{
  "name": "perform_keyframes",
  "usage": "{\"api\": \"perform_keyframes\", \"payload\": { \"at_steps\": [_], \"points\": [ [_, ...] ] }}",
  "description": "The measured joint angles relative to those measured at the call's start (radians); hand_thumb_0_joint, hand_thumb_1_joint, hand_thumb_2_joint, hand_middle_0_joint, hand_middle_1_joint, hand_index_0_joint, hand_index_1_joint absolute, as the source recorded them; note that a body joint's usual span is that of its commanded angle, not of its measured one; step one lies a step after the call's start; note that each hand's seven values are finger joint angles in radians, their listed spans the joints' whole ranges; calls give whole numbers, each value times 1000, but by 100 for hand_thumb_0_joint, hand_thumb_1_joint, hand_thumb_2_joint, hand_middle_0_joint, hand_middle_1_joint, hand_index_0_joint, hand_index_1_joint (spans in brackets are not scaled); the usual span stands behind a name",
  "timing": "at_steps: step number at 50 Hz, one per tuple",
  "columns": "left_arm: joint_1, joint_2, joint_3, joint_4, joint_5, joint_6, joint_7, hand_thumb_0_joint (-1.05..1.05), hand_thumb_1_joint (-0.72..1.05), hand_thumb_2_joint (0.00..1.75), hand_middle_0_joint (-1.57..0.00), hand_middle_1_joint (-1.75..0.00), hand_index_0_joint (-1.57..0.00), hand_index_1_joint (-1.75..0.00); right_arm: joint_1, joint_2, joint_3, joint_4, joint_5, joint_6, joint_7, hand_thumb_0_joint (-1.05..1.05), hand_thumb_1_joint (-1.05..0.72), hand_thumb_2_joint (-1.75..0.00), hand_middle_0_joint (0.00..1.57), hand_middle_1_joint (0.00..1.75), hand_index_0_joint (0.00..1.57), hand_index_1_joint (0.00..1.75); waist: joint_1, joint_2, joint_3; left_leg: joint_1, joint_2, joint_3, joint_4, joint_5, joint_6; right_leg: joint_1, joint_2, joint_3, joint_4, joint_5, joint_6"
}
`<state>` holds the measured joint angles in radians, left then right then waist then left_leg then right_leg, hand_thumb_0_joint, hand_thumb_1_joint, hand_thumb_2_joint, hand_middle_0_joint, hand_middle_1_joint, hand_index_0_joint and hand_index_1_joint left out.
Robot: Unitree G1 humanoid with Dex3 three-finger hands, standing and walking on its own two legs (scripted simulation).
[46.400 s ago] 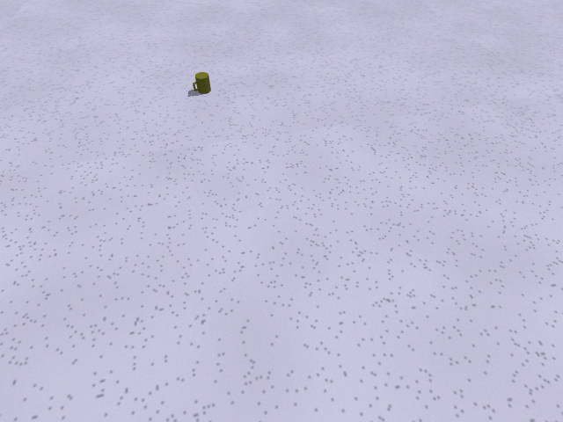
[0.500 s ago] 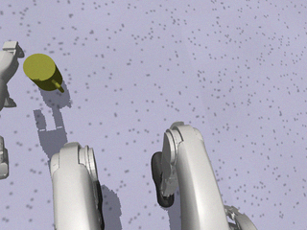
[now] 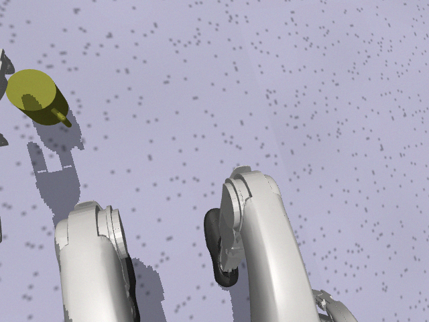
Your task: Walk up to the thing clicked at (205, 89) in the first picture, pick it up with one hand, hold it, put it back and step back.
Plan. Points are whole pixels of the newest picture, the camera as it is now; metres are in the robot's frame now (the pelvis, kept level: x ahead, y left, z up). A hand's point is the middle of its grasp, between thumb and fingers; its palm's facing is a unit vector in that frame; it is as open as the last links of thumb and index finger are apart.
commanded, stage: rise first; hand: left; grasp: from above
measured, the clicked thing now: (46, 104) +0.55 +0.24 -0.30
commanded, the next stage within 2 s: approach in 1.66 s
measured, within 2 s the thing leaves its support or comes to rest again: neither
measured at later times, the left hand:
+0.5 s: hand out of the picture +0.51 +0.29 -0.18, palm faces -0.45 -0.05 -0.89, open 13.9 cm
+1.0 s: hand out of the picture +0.51 +0.29 -0.18, palm faces -0.45 -0.04 -0.89, open 14.0 cm
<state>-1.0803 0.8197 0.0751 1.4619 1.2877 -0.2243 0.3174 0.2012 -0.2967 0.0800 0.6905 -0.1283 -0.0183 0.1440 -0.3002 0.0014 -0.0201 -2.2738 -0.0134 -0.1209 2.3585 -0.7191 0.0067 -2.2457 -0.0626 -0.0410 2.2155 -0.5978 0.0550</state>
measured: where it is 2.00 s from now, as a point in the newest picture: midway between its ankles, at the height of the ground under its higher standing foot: (176, 281)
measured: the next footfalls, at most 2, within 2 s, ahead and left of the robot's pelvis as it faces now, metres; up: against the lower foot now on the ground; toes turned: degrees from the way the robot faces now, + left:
none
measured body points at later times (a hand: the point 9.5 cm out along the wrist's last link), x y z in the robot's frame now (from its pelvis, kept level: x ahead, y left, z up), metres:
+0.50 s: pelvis +0.00 +0.00 -0.01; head +0.26 +0.07 +0.35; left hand +0.53 +0.29 -0.13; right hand +0.01 -0.27 -0.09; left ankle +0.07 +0.12 -0.32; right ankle +0.12 -0.14 -0.32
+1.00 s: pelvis +0.00 +0.00 -0.01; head +0.26 +0.08 +0.34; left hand +0.53 +0.29 -0.13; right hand +0.00 -0.27 -0.09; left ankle +0.07 +0.12 -0.32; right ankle +0.12 -0.14 -0.32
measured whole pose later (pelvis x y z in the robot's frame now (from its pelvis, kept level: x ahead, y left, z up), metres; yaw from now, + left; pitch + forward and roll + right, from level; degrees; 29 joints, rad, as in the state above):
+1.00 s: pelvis +0.00 +0.00 -0.01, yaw -1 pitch +35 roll -10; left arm -1.13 0.89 0.07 1.48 1.29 -0.20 0.29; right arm 0.22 -0.30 0.14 0.65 -0.13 -0.01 0.15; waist -0.34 0.00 0.01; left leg -2.32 -0.02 -0.14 2.40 -0.70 0.01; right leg -2.28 -0.06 -0.05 2.24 -0.58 0.06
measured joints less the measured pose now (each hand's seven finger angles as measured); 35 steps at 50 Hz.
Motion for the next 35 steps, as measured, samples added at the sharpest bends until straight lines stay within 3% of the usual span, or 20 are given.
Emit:
{"api": "perform_keyframes", "payload": {
  "at_steps": [35],
  "points": [
    [-66,62,-4,61,15,8,2,0,-50,98,-9,-106,-9,-104,6,-5,50,-16,-11,-6,6,0,-92,-90,20,29,21,30,-44,-8,29,-43,-3,-16,46,10,4,-31,6,-10,29,14,7]
  ]
}}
